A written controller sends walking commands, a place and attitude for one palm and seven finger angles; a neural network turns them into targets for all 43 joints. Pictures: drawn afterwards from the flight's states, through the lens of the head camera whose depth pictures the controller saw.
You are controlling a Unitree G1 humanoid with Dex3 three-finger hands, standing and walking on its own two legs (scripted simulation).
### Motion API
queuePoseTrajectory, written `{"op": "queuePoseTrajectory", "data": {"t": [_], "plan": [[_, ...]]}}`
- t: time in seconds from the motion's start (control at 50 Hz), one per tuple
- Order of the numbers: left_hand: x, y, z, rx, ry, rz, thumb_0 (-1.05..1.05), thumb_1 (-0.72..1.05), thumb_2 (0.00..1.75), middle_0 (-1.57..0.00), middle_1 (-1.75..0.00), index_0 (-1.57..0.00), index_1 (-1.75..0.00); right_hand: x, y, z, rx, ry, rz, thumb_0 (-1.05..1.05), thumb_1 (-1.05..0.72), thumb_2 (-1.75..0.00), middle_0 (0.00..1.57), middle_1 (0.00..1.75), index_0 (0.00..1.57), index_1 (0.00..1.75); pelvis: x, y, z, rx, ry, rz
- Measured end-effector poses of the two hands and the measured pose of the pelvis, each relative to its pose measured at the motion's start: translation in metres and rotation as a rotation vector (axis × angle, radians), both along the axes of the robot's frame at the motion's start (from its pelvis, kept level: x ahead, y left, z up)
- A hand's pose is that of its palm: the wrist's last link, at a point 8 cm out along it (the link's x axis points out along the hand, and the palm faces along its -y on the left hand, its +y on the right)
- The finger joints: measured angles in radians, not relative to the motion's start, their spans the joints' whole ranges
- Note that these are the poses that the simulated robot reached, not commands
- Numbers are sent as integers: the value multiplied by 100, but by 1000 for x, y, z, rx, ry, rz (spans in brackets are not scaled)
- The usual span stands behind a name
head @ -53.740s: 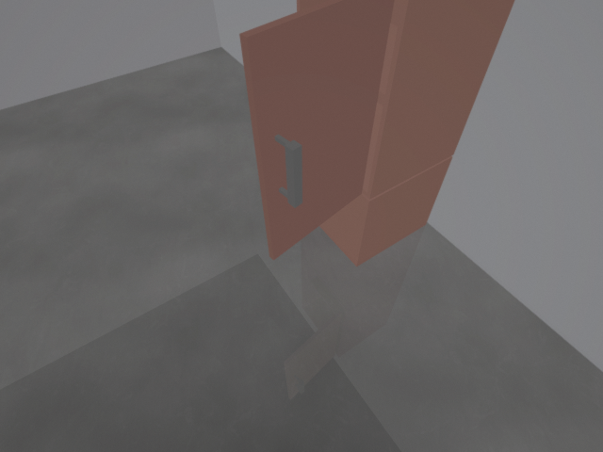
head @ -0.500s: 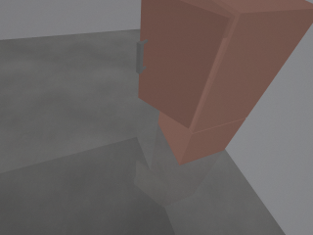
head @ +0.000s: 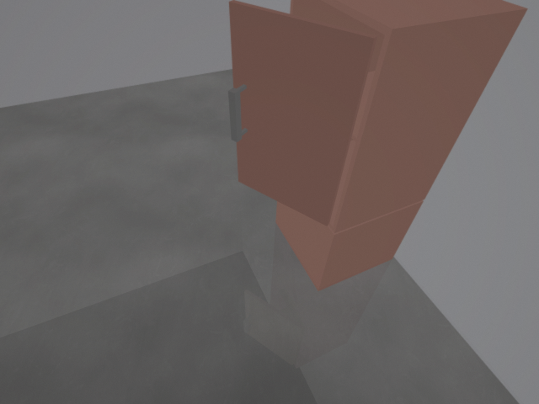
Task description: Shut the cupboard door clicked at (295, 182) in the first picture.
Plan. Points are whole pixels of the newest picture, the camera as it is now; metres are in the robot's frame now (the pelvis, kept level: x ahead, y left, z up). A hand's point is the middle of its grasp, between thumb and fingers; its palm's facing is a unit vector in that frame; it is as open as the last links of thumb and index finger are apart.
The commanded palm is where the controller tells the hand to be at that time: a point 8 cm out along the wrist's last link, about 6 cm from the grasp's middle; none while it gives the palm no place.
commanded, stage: let the arm hang, fingers relaxed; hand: left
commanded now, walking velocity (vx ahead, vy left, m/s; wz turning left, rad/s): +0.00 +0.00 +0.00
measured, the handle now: (239, 113) +0.88 +0.14 -0.04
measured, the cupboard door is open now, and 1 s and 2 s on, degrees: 31 31 31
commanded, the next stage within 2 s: look to check the result in 0.16 s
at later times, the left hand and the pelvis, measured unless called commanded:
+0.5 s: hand out of the picture -0.03 +0.17 -0.18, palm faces +0.03 -0.98 -0.18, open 7.4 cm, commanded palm none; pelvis +0.00 +0.00 +0.00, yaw +0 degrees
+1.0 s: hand out of the picture +0.01 +0.18 -0.18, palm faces +0.02 -0.98 -0.21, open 7.4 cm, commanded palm none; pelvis +0.01 +0.00 +0.00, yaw +0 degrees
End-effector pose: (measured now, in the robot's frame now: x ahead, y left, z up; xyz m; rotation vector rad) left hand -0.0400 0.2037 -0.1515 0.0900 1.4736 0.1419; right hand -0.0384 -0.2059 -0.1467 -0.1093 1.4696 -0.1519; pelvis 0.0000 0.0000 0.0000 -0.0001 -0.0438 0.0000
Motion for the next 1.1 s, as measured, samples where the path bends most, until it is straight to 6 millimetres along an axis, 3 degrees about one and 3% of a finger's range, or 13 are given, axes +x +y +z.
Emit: {"op": "queuePoseTrajectory", "data": {"t": [0.18,0.48,0.92,1.1], "plan": [[0,-10,-3,-28,-1,3,0,91,90,-20,-30,-20,-30,-8,7,0,3,11,-18,0,-91,-90,20,30,20,30,-1,2,0,0,5,-1],[3,10,3,29,3,-6,0,91,90,-20,-29,-20,-30,8,7,-3,11,-22,-15,0,-91,-90,20,30,20,30,2,3,-1,1,11,-6],[42,21,5,52,-65,-43,0,91,90,-20,-30,-20,-30,36,-23,4,-48,-64,6,0,-91,-90,20,30,20,30,9,-1,1,0,8,-10],[50,24,1,69,-94,10,0,91,90,-20,-30,-20,-30,44,-21,-2,-31,-34,48,0,-91,-90,20,30,20,30,7,-3,-5,-3,23,48]]}}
